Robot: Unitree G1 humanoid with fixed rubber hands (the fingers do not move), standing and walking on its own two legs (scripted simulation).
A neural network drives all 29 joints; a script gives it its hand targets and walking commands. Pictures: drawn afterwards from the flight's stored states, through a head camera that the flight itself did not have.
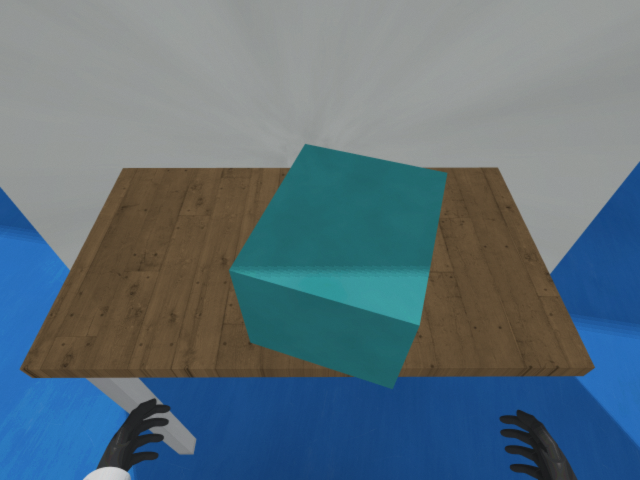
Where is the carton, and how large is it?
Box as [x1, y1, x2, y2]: [229, 144, 446, 388]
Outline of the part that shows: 305,144 229,269 250,342 392,388 419,325 446,173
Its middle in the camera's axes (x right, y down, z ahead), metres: +0.04 +0.03 +0.55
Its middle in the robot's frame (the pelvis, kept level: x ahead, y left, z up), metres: +0.40 -0.01 +0.03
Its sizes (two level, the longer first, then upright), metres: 0.252 0.214 0.182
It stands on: a table, 0.69 m high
